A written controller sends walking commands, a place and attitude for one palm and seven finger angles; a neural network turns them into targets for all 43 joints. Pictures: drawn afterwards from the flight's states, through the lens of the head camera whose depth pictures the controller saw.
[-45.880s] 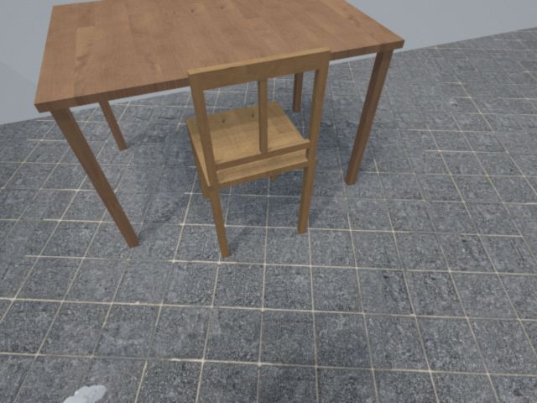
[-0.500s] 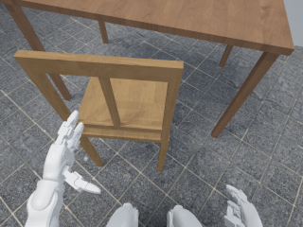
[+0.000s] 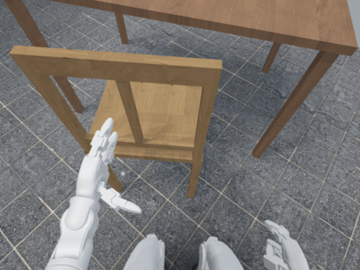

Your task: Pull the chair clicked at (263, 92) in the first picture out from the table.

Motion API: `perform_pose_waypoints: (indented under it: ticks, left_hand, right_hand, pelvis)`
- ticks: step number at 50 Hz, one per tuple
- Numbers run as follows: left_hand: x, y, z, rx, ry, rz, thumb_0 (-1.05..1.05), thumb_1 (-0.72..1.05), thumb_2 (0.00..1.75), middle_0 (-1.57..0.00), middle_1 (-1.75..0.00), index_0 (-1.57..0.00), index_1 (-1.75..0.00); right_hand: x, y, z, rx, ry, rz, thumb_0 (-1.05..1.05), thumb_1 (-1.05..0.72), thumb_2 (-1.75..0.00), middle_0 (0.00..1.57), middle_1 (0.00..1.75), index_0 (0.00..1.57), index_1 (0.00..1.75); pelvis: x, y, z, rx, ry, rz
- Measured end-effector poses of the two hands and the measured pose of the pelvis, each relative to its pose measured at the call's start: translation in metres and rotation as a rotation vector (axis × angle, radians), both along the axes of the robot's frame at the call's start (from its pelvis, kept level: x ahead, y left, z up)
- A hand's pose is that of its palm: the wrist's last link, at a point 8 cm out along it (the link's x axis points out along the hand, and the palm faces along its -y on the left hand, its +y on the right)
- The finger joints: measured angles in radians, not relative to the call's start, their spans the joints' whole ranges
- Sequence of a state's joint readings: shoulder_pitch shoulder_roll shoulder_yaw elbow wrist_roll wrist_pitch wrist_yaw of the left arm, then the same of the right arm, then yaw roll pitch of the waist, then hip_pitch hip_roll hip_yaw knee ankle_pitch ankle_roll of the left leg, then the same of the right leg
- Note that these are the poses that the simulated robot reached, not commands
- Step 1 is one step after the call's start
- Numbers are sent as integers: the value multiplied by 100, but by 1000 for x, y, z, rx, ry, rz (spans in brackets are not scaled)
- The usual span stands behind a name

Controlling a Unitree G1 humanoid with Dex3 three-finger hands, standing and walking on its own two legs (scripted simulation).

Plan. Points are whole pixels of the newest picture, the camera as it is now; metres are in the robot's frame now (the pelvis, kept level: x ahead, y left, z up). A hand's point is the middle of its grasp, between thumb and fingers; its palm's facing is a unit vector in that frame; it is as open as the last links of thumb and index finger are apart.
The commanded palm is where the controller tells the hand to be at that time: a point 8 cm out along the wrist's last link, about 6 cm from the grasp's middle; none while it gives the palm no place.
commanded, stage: aim the fingers beside a spindle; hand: left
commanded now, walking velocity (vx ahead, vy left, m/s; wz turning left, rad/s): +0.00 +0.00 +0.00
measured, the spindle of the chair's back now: (132, 114) +0.47 +0.13 +0.01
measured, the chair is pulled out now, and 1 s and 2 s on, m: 0.17 0.17 0.17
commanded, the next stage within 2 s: push the fingers through the gap in 0.74 s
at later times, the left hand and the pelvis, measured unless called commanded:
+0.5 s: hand (120, 171) +0.32 +0.14 +0.02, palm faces -0.08 -1.00 -0.03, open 16.9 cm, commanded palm +0.30 +0.19 +0.02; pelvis +0.00 +0.00 +0.00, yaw +0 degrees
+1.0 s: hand (121, 170) +0.32 +0.14 +0.02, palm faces -0.09 -1.00 -0.03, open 16.9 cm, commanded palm +0.32 +0.19 +0.02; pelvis +0.00 +0.01 -0.01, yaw +0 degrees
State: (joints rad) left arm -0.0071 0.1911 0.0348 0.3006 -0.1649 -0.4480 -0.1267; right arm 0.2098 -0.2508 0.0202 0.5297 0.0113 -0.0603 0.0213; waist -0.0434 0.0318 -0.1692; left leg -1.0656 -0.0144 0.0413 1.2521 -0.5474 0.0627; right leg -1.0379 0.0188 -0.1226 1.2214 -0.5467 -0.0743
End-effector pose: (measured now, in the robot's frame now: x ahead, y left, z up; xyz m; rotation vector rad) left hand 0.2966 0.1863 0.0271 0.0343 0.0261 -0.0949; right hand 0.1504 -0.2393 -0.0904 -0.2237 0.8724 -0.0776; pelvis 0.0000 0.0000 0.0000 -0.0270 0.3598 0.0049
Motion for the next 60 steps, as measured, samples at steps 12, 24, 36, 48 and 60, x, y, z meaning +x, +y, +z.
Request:
perform_pose_waypoints:
  ticks: [12,24,36,48,60]
  left_hand:
    - [9,-3,-9,-3,1,3,-1,-50,30,-6,-8,-6,-8]
    - [8,7,-8,-5,9,13,-1,-50,30,-6,-8,-6,-8]
    - [5,4,-8,-13,-4,5,-1,-50,30,-6,-8,-6,-8]
    - [7,8,-9,-4,-2,10,-1,-50,30,-6,-8,-6,-8]
    - [39,-1,-8,-3,-5,3,-1,-50,30,-6,-8,-6,-8]
  right_hand:
    - [-11,-3,-9,-2,46,-16,1,-91,-90,20,30,20,30]
    - [-12,-2,-8,-6,56,-26,1,-91,-90,20,30,20,30]
    - [-3,3,-5,-10,34,-14,1,-91,-90,20,30,20,30]
    - [-1,10,-6,-6,39,-3,1,-91,-90,20,30,20,30]
    - [-17,5,-12,-9,90,-34,1,-91,-90,20,30,20,30]
  pelvis:
    - [-3,0,-5,-1,13,-3]
    - [-2,2,-3,-4,14,-3]
    - [-2,7,-4,-9,14,0]
    - [-3,9,-5,-14,13,3]
    - [-4,9,-6,-10,22,-2]
